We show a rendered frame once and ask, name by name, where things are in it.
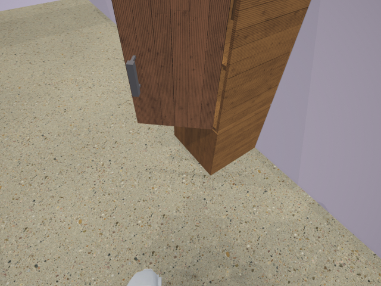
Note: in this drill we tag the left robot thigh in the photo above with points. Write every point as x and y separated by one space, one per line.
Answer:
145 278

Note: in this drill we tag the cupboard door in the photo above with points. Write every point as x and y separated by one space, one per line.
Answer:
179 46

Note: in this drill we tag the handle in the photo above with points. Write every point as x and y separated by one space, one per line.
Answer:
133 78

